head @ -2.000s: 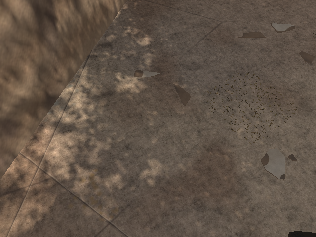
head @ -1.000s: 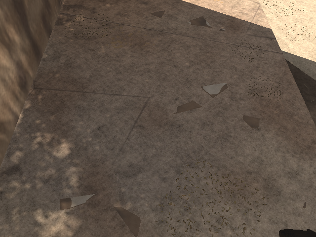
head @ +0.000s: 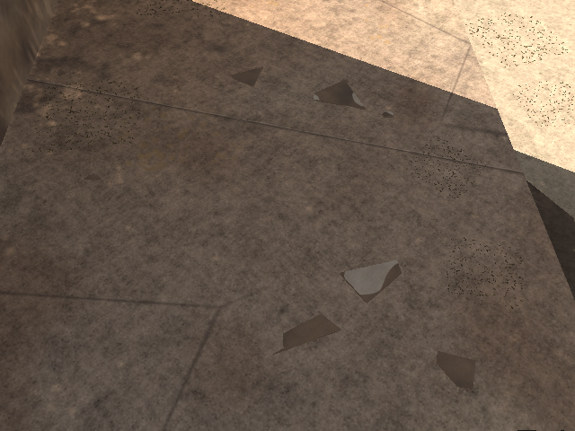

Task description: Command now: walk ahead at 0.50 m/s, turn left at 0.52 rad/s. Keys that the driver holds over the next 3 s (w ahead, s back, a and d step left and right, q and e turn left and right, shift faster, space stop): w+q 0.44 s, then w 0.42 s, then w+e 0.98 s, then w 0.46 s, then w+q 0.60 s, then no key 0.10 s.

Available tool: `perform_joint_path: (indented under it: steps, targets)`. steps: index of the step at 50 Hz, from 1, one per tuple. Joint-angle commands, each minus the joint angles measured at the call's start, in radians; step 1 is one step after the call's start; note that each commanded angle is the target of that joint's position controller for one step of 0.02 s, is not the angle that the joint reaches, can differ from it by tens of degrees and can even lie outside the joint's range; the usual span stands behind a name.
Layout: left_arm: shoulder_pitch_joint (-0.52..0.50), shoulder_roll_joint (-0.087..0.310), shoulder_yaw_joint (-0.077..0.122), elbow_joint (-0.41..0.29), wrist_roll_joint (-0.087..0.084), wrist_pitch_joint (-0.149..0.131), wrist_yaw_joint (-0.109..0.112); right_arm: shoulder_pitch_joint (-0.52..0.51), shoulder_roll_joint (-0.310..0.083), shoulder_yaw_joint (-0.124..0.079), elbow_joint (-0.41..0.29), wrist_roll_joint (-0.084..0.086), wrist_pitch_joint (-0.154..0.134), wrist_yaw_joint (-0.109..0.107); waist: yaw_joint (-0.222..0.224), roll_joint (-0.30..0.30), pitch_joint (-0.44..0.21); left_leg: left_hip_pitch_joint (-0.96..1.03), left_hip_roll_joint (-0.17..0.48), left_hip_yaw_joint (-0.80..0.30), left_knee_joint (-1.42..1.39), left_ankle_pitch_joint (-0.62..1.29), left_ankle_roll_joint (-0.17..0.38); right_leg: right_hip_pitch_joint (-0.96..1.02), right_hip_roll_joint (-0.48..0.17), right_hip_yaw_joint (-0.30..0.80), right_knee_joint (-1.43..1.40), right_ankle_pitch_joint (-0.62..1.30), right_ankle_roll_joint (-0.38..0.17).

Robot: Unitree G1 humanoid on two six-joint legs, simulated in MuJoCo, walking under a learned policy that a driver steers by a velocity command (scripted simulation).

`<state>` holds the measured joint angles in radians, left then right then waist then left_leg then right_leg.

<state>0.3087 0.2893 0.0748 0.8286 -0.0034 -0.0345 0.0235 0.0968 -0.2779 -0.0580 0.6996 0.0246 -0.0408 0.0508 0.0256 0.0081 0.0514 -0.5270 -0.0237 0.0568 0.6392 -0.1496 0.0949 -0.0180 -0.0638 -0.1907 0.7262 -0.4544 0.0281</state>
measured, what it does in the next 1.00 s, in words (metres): walks ahead, turning left: right foot, then left foot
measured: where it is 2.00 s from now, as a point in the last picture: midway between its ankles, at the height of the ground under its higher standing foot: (243, 205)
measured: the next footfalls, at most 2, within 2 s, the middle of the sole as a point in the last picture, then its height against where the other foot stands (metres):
right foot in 0.44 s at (346, 425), level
left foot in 0.92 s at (200, 356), level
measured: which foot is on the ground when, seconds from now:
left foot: down 0.00-0.46, up 0.48-0.90, down 0.92-1.00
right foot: up 0.00-0.42, down 0.44-0.94, up 0.96-1.00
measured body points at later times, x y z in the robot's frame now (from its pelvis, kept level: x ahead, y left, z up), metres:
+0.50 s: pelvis +0.29 -0.02 +0.01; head +0.32 -0.01 +0.46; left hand +0.43 +0.28 -0.06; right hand +0.43 -0.28 -0.11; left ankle +0.12 +0.07 -0.67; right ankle +0.42 -0.10 -0.71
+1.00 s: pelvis +0.53 +0.11 +0.02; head +0.55 +0.13 +0.46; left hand +0.43 +0.37 -0.12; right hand +0.82 -0.03 -0.05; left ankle +0.56 +0.23 -0.71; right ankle +0.44 -0.09 -0.65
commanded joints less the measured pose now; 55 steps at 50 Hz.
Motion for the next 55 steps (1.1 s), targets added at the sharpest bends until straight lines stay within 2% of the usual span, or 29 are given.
perform_joint_path:
  steps: [1,2,3,4,5,8,13,18,20,21,22,23,24,25,27,28,31,36,40,43,45,46,47,48,49,50,51,52,55]
  targets:
    - [-0.034,0.111,0.001,-0.14,-0.013,-0.084,-0.024,0.317,-0.239,-0.074,-0.022,-0.001,-0.009,-0.016,-0.151,0.139,-0.42,0.929,0.348,-0.86,-0.338,-0.203,0.314,-0.74,0.09,0.311,0.714,-0.101,-0.015]
    - [-0.118,0.134,0.005,-0.17,-0.044,-0.103,-0.033,0.293,-0.191,-0.062,-0.02,-0.008,-0.018,-0.018,-0.153,0.091,-0.288,0.829,0.317,-0.711,-0.343,-0.158,0.269,-0.785,0.047,0.302,0.673,-0.027,-0.041]
    - [-0.135,0.118,0.0,-0.174,-0.031,-0.112,-0.027,0.233,-0.173,-0.056,-0.024,-0.007,-0.025,-0.017,-0.1,-0.01,-0.179,0.668,0.273,-0.594,-0.346,-0.042,0.235,-0.76,0.002,0.292,0.567,0.045,-0.047]
    - [-0.14,0.129,0.009,-0.166,-0.001,-0.109,-0.02,0.176,-0.136,-0.046,-0.035,-0.007,-0.028,-0.021,-0.066,-0.015,-0.139,0.556,0.24,-0.513,-0.354,0.065,0.216,-0.7,-0.029,0.288,0.475,0.083,-0.04]
    - [-0.121,0.131,0.013,-0.164,0.007,-0.098,-0.021,0.145,-0.126,-0.039,-0.053,-0.019,-0.028,-0.026,-0.036,0.012,-0.116,0.47,0.216,-0.474,-0.375,0.145,0.215,-0.636,-0.042,0.29,0.444,0.11,-0.031]
    - [-0.103,0.1,0.008,-0.164,0.018,-0.067,-0.019,0.138,-0.146,-0.045,-0.059,-0.015,-0.03,-0.04,-0.009,0.019,-0.087,0.343,0.183,-0.39,-0.411,0.27,0.219,-0.592,-0.039,0.259,0.315,0.159,0.017]
    - [-0.284,0.049,-0.016,-0.208,0.015,-0.066,-0.025,0.192,-0.178,-0.055,-0.039,-0.004,-0.015,-0.065,-0.075,0.062,-0.053,0.247,0.091,-0.291,-0.394,0.171,0.14,-0.506,0.03,0.23,-0.066,0.484,0.055]
    - [-0.351,0.097,0.0,-0.231,-0.005,-0.085,-0.044,0.256,-0.169,-0.055,-0.014,0.003,0.001,-0.07,-0.094,0.089,-0.058,0.352,0.142,-0.424,-0.295,0.047,0.108,-0.453,0.063,0.273,-0.223,0.484,0.026]
    - [-0.298,0.12,0.013,-0.22,-0.007,-0.096,-0.047,0.239,-0.168,-0.058,-0.019,-0.001,0.005,-0.072,-0.057,0.12,-0.063,0.382,0.157,-0.475,-0.231,0.066,0.09,-0.391,0.063,0.272,-0.246,0.403,-0.009]
    - [-0.218,0.134,0.024,-0.199,-0.004,-0.101,-0.043,0.224,-0.15,-0.052,-0.027,-0.003,0.007,-0.071,-0.011,0.121,-0.092,0.369,0.128,-0.466,-0.165,0.104,0.068,-0.282,0.066,0.254,-0.286,0.405,-0.035]
    - [-0.103,0.169,0.039,-0.183,0.012,-0.106,-0.036,0.22,-0.102,-0.034,-0.039,-0.009,0.003,-0.067,0.045,0.084,-0.192,0.309,0.076,-0.416,0.015,0.096,0.034,-0.076,-0.017,0.317,-0.272,0.386,-0.084]
    - [0.031,0.249,0.056,-0.166,0.033,-0.104,-0.03,0.315,-0.035,-0.013,-0.058,-0.007,-0.003,-0.067,0.044,-0.114,-0.351,0.055,-0.045,-0.283,0.342,-0.146,-0.036,0.275,-0.236,0.632,-0.289,0.269,-0.206]
    - [0.091,0.246,0.061,-0.125,0.014,-0.091,-0.042,0.381,-0.055,-0.006,-0.063,0.011,-0.01,-0.068,0.028,-0.351,-0.391,-0.18,-0.062,-0.232,0.567,-0.449,-0.067,0.373,-0.357,1.007,-0.406,-0.009,-0.303]
    - [0.047,0.158,0.038,-0.138,-0.002,-0.088,-0.043,0.333,-0.14,-0.025,-0.04,0.016,-0.01,-0.068,0.048,-0.21,-0.253,-0.255,-0.007,-0.261,0.653,-0.378,-0.074,0.271,-0.322,0.948,-0.447,-0.159,-0.273]
    - [-0.038,0.104,0.016,-0.139,0.01,-0.073,-0.041,0.181,-0.147,-0.029,-0.07,-0.008,-0.01,-0.065,0.04,-0.082,-0.081,-0.239,0.048,-0.202,0.625,-0.247,-0.076,0.035,-0.235,0.685,-0.467,0.036,-0.228]
    - [-0.06,0.083,0.008,-0.132,0.015,-0.072,-0.04,0.157,-0.133,-0.031,-0.077,-0.014,-0.012,-0.062,0.02,-0.084,-0.048,-0.209,0.076,-0.202,0.57,-0.206,-0.073,-0.039,-0.201,0.607,-0.488,0.135,-0.224]
    - [-0.062,0.078,0.004,-0.107,0.006,-0.08,-0.04,0.174,-0.078,-0.018,-0.073,-0.008,-0.01,-0.051,-0.014,-0.118,-0.048,-0.137,0.105,-0.162,0.447,-0.17,-0.078,-0.113,-0.16,0.48,-0.538,0.299,-0.237]
    - [-0.032,0.147,0.019,-0.069,-0.009,-0.071,-0.035,0.035,-0.036,0.01,-0.105,-0.018,-0.025,-0.038,0.019,-0.083,-0.033,-0.1,0.12,-0.102,0.131,0.045,-0.098,-0.125,-0.143,0.337,-0.581,0.447,-0.241]
    - [0.041,0.17,0.021,-0.027,-0.022,-0.056,-0.036,-0.074,-0.047,0.01,-0.13,-0.006,-0.033,-0.025,0.058,-0.086,-0.016,-0.027,0.086,-0.07,-0.03,0.143,-0.097,-0.093,-0.151,0.295,-0.563,0.459,-0.218]
    - [0.063,0.185,0.024,0.0,-0.029,-0.039,-0.033,-0.105,-0.068,0.003,-0.148,-0.004,-0.037,-0.016,0.045,-0.098,-0.004,-0.002,0.071,-0.066,-0.098,0.08,-0.061,-0.02,-0.191,0.305,-0.519,0.505,-0.196]
    - [0.051,0.191,0.022,0.008,-0.033,-0.028,-0.029,0.002,-0.105,-0.019,-0.122,-0.012,-0.042,-0.019,-0.035,-0.088,-0.057,0.198,0.034,-0.039,-0.172,0.067,-0.027,-0.037,-0.164,0.285,-0.381,0.701,-0.164]
    - [0.054,0.166,0.011,0.006,-0.027,-0.028,-0.028,0.144,-0.153,-0.044,-0.081,-0.019,-0.042,-0.028,-0.102,-0.067,-0.148,0.418,0.043,-0.05,-0.175,0.076,0.0,-0.107,-0.112,0.249,-0.206,0.746,-0.135]
    - [0.045,0.097,-0.018,-0.029,0.004,-0.034,-0.028,0.331,-0.238,-0.068,-0.056,-0.036,-0.037,-0.043,-0.172,0.068,-0.312,0.718,0.264,-0.283,-0.145,0.102,0.067,-0.316,-0.042,0.201,0.123,0.454,-0.089]
    - [0.154,0.013,-0.042,-0.04,-0.009,-0.051,-0.028,0.35,-0.28,-0.072,-0.046,-0.037,-0.028,-0.04,-0.114,0.311,-0.415,0.919,0.452,-0.685,-0.265,-0.119,0.192,-0.637,0.094,0.218,0.415,-0.12,-0.045]
    - [0.091,0.128,-0.012,-0.027,-0.032,-0.057,-0.029,0.34,-0.185,-0.049,-0.047,-0.029,-0.03,-0.038,-0.15,0.176,-0.331,0.839,0.42,-0.688,-0.316,-0.241,0.162,-0.73,0.049,0.318,0.524,-0.114,-0.049]
    - [0.02,0.156,0.0,-0.052,-0.044,-0.06,-0.032,0.283,-0.152,-0.036,-0.044,-0.023,-0.034,-0.038,-0.134,0.146,-0.208,0.728,0.39,-0.544,-0.338,-0.211,0.129,-0.772,0.012,0.307,0.531,-0.019,-0.057]
    - [-0.01,0.141,0.0,-0.053,-0.038,-0.056,-0.028,0.217,-0.125,-0.026,-0.045,-0.026,-0.039,-0.035,-0.101,0.098,-0.148,0.614,0.347,-0.442,-0.368,-0.13,0.111,-0.737,-0.026,0.29,0.498,0.063,-0.052]
    - [-0.019,0.131,0.004,-0.052,-0.026,-0.048,-0.026,0.167,-0.095,-0.02,-0.043,-0.029,-0.045,-0.032,-0.073,0.098,-0.098,0.527,0.312,-0.36,-0.405,-0.061,0.102,-0.707,-0.049,0.29,0.455,0.123,-0.045]
    - [0.017,0.073,0.001,-0.039,-0.029,-0.012,-0.026,0.117,-0.075,-0.022,-0.018,-0.038,-0.071,-0.032,-0.017,0.097,-0.063,0.402,0.282,-0.204,-0.482,0.096,0.099,-0.62,-0.07,0.295,0.42,0.21,-0.024]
